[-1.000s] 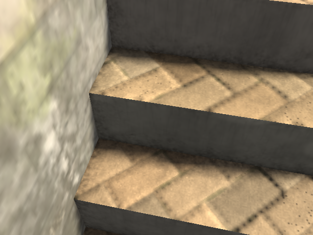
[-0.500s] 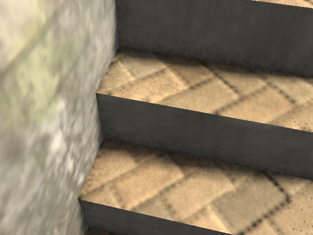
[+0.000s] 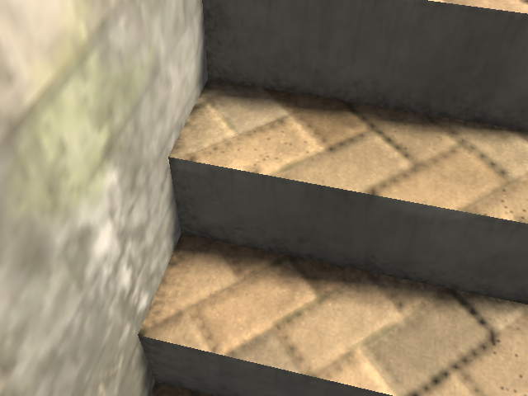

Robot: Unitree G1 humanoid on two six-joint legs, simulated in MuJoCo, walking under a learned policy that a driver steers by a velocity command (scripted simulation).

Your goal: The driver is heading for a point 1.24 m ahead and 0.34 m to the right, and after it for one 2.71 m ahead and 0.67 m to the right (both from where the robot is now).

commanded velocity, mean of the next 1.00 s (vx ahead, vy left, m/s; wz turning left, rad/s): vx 0.00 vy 0.00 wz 0.00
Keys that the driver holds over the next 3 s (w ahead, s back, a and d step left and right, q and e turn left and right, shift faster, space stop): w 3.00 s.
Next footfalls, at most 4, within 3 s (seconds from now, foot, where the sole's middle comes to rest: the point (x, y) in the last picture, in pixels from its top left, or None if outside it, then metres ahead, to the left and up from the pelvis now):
none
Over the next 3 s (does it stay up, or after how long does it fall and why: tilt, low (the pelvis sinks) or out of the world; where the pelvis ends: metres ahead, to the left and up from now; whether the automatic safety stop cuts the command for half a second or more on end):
stays up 0.00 0.00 0.00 its command is cut before an obstacle from the start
